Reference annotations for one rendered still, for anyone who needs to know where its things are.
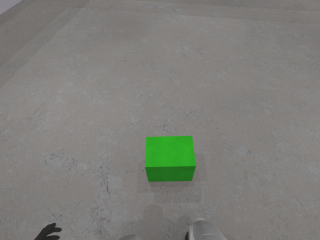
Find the robot right shin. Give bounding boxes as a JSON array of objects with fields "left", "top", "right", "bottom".
[{"left": 195, "top": 218, "right": 205, "bottom": 222}]

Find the right robot thigh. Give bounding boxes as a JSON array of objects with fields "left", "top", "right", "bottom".
[{"left": 188, "top": 220, "right": 227, "bottom": 240}]

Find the carton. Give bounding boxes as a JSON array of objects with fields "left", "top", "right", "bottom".
[{"left": 145, "top": 136, "right": 196, "bottom": 182}]

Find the robot left hand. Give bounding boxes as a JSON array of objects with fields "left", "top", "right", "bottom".
[{"left": 34, "top": 223, "right": 62, "bottom": 240}]

